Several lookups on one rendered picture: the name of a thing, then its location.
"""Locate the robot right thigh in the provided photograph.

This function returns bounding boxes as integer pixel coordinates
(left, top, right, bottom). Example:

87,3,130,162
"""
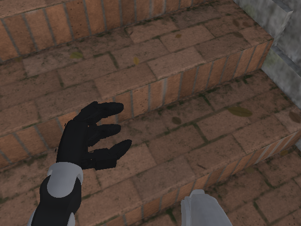
181,194,232,226

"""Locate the robot left forearm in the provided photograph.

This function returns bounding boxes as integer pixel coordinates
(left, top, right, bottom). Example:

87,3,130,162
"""
26,162,84,226

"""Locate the left robot hand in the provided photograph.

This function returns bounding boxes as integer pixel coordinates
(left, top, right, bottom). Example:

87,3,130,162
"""
55,101,132,170

